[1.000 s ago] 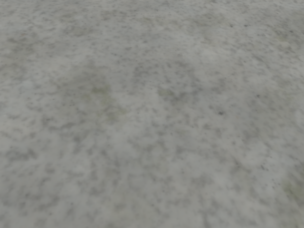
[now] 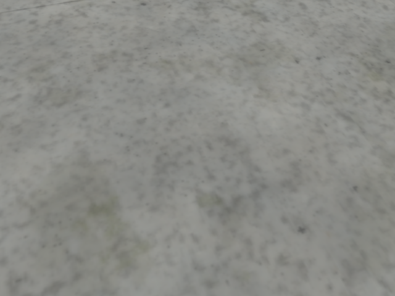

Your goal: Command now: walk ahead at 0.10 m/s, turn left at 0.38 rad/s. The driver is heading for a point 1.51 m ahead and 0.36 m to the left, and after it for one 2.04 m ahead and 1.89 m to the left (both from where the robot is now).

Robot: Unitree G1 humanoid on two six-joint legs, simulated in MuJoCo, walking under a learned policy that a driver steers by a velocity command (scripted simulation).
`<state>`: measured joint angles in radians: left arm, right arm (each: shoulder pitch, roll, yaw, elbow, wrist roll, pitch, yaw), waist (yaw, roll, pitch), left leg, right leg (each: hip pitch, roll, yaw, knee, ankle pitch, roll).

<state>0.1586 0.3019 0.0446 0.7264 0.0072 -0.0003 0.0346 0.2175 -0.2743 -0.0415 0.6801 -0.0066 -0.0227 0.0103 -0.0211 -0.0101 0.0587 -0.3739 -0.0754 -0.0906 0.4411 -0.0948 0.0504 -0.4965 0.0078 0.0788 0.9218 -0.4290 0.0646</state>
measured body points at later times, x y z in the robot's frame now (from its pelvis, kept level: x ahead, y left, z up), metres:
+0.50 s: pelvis +0.04 -0.03 +0.01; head +0.08 -0.03 +0.45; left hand +0.10 +0.28 -0.09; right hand +0.27 -0.26 -0.10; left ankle +0.01 +0.11 -0.69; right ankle +0.08 -0.15 -0.74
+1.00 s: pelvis +0.06 +0.03 +0.01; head +0.07 +0.03 +0.46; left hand +0.06 +0.33 -0.10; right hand +0.28 -0.18 -0.09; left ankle +0.00 +0.10 -0.74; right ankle +0.18 -0.09 -0.69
